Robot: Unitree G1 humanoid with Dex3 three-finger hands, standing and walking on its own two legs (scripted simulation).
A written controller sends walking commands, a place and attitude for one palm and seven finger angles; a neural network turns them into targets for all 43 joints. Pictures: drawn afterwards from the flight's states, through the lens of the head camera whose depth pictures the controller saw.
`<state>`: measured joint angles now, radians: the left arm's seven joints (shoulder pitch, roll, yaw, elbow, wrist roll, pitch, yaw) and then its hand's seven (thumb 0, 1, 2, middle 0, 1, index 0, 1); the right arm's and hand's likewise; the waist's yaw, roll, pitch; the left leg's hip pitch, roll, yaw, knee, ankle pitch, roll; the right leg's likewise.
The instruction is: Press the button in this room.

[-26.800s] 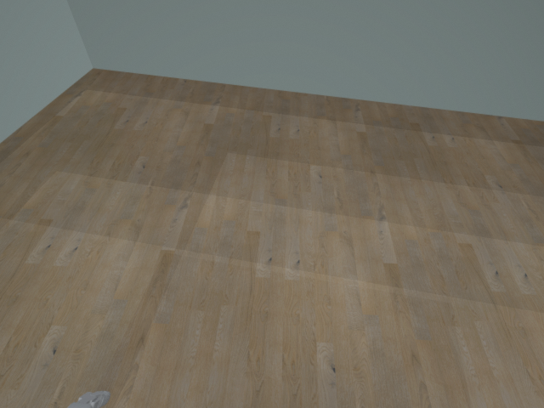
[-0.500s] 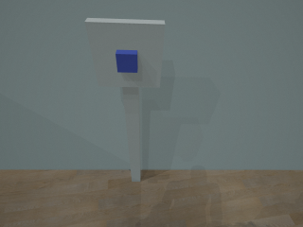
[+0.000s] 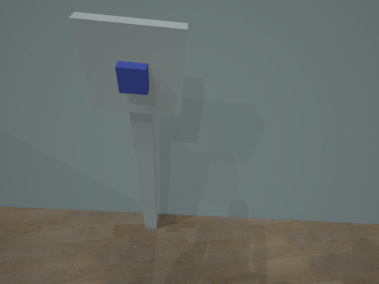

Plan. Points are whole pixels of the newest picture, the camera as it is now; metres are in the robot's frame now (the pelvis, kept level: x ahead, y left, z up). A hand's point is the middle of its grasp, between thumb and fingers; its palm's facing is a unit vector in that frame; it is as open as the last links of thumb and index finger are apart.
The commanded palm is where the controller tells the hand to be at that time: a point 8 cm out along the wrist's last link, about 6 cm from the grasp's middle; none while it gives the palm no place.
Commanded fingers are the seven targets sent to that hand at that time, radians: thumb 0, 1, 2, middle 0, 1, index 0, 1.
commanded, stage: shuffle to correct the standing spot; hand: left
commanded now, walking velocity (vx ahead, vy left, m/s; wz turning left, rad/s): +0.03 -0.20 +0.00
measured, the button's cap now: (133, 77) +0.48 +0.16 +0.19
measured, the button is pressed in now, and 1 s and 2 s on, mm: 0 0 0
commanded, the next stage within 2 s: come to a stop and stand still in 0.08 s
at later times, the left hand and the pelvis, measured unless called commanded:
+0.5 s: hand out of the picture +0.09 +0.08 -0.16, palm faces +0.07 -0.97 -0.23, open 7.2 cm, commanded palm none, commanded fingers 0.00 0.90 0.90 -0.20 -0.30 -0.20 -0.30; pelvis +0.02 -0.10 +0.00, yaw +2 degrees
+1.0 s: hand out of the picture -0.01 +0.10 -0.17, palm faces +0.06 -0.99 -0.15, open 7.4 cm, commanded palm none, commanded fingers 0.00 0.90 0.90 -0.20 -0.30 -0.20 -0.30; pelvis +0.00 -0.07 +0.01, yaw +2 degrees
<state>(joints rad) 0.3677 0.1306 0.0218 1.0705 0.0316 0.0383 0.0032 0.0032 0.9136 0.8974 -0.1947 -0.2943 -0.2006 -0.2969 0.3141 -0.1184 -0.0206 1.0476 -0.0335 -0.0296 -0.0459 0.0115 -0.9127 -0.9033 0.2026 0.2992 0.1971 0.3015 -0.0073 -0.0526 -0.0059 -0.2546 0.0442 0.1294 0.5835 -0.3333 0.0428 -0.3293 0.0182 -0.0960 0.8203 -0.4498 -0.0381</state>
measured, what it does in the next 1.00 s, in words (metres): steps on the spot: right foot, then left foot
